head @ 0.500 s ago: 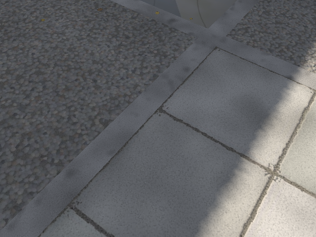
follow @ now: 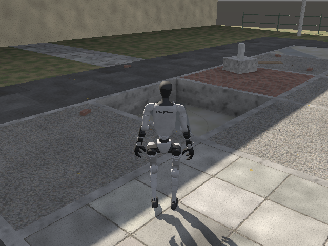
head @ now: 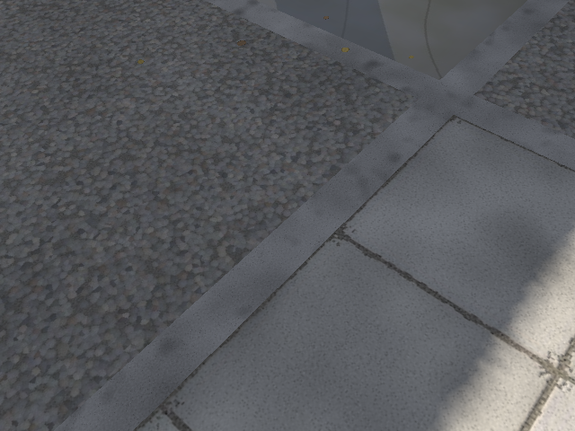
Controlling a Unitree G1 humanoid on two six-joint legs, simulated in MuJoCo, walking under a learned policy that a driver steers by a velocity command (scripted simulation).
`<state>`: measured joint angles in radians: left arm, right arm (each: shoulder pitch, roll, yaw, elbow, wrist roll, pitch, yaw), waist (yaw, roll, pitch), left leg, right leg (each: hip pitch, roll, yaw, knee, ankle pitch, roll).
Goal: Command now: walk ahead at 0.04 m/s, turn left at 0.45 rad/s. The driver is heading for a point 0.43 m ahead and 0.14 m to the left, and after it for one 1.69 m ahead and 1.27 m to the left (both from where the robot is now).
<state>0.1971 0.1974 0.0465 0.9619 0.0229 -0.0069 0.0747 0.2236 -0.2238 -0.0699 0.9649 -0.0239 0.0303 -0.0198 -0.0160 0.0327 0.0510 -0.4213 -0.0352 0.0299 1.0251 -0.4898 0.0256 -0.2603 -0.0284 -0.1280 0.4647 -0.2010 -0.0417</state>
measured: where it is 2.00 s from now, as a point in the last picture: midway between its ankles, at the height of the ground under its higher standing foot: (185, 363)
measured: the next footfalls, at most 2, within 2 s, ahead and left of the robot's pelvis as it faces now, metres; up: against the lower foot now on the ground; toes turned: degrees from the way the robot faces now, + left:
left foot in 0.22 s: +0.01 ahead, +0.12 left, +0.00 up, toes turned +10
right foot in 0.76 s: +0.17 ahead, -0.03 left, +0.00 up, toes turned +21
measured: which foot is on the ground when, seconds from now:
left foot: up 0.00-0.20, down 0.22-0.76, up 0.78-1.00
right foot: down 0.00-0.20, up 0.22-0.74, down 0.76-1.00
